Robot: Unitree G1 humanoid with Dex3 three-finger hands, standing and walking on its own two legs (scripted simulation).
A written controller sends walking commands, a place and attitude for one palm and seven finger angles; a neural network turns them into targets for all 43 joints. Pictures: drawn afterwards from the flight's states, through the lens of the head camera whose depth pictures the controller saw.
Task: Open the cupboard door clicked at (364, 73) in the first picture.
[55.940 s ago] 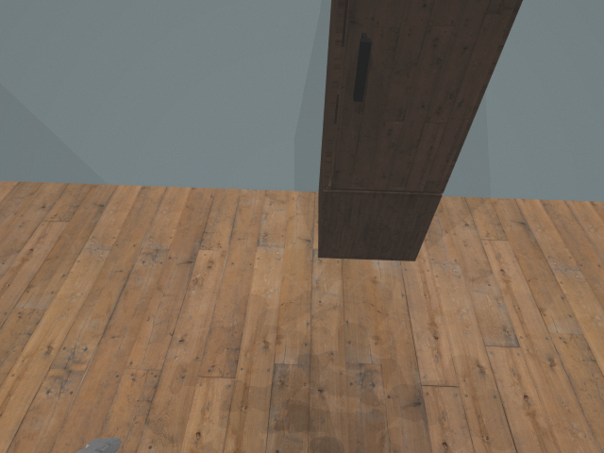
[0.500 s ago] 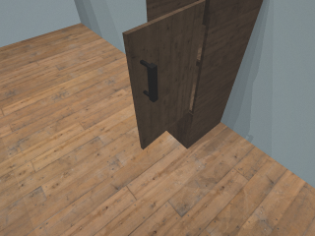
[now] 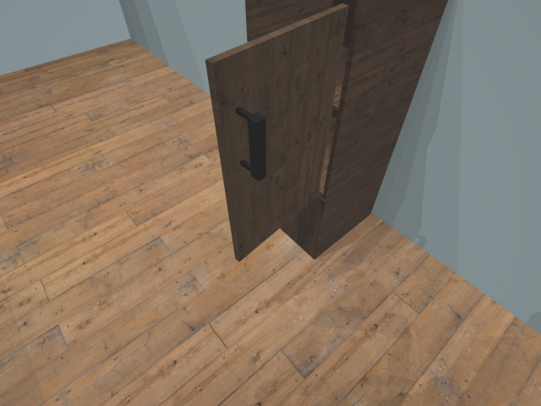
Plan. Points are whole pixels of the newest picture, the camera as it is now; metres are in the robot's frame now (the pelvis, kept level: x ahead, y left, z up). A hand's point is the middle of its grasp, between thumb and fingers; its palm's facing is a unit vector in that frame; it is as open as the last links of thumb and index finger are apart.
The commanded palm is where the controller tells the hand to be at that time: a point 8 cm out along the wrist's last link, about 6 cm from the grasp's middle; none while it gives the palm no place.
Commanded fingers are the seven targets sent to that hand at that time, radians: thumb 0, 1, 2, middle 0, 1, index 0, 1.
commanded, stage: look to check the result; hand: left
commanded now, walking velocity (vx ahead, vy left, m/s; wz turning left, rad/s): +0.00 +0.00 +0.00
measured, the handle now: (250, 144) +0.57 +0.07 +0.07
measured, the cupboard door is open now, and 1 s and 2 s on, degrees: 95 95 95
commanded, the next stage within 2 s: stand and wait in 0.48 s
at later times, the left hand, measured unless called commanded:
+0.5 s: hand out of the picture +0.01 +0.17 -0.17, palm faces +0.03 -0.98 -0.20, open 7.4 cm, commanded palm none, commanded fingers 0.00 0.90 0.90 -0.20 -0.30 -0.20 -0.30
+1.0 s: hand out of the picture +0.03 +0.17 -0.17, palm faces +0.01 -0.97 -0.23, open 7.4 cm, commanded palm none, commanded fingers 0.00 0.90 0.90 -0.20 -0.30 -0.20 -0.30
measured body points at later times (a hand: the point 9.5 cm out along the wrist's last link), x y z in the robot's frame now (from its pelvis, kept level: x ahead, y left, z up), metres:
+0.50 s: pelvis +0.01 +0.00 +0.00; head +0.02 -0.01 +0.45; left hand +0.01 +0.22 -0.16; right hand +0.02 -0.23 -0.16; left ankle +0.03 +0.11 -0.74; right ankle -0.02 -0.09 -0.74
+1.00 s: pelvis +0.02 -0.01 +0.00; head +0.04 -0.02 +0.45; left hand +0.03 +0.22 -0.15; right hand +0.03 -0.25 -0.16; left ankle +0.03 +0.11 -0.74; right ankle -0.02 -0.09 -0.74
